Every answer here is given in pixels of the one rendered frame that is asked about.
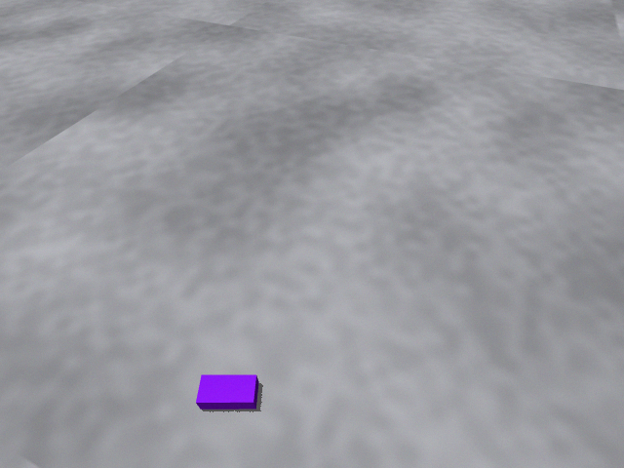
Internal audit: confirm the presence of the carton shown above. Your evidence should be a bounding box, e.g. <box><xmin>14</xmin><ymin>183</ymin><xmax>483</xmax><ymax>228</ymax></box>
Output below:
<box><xmin>196</xmin><ymin>374</ymin><xmax>258</xmax><ymax>410</ymax></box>

